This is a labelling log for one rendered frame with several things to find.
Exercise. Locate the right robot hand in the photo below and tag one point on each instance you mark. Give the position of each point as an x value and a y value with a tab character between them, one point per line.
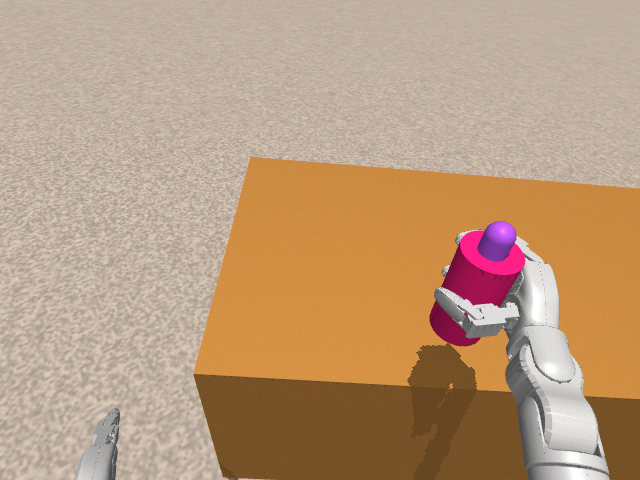
532	300

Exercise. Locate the bottle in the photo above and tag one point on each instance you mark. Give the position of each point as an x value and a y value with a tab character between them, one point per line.
483	270

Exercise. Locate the left robot hand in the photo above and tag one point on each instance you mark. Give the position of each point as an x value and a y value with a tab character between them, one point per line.
98	461

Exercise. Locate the right robot arm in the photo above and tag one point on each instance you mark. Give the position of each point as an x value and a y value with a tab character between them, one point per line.
558	427

